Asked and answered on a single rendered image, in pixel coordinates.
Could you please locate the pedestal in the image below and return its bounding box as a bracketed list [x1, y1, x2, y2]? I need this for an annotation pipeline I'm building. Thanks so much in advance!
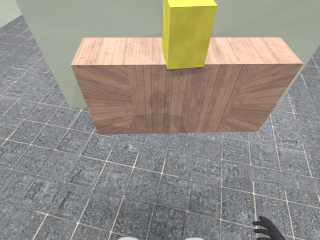
[71, 37, 303, 135]

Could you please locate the robot right hand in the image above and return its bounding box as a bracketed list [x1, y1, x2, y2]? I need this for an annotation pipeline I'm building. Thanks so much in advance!
[252, 215, 286, 240]

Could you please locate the carton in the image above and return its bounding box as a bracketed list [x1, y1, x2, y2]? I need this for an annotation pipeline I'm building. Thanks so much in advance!
[162, 0, 218, 70]

